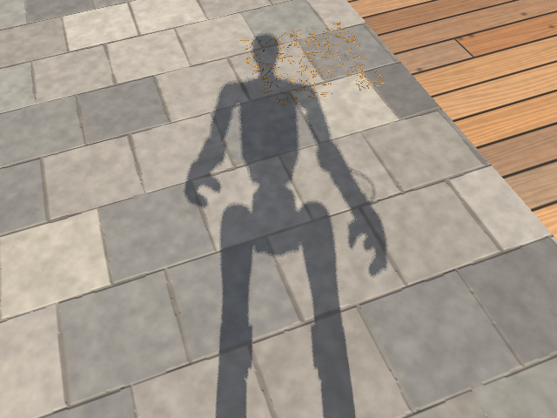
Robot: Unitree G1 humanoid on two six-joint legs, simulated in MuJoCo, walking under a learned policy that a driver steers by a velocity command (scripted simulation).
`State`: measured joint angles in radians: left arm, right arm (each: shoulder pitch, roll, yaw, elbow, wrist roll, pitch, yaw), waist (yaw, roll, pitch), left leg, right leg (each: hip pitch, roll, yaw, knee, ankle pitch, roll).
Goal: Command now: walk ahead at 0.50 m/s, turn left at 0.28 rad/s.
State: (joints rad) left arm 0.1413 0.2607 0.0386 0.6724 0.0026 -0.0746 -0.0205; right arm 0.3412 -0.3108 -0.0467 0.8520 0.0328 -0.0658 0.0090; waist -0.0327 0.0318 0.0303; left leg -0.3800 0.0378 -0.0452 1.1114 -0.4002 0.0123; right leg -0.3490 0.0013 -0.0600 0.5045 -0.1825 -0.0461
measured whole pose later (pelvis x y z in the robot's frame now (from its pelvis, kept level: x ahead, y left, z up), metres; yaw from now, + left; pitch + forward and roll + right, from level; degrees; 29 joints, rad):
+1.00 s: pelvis +0.56 +0.10 +0.00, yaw +34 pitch +1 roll -1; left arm 0.16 0.27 0.05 0.71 0.01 -0.10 -0.02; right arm 0.33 -0.31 -0.07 0.71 0.03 -0.02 -0.01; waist -0.02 0.04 0.01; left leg -0.40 -0.03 -0.11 1.18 -0.42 0.02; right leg -0.36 0.02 -0.02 0.52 -0.19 -0.02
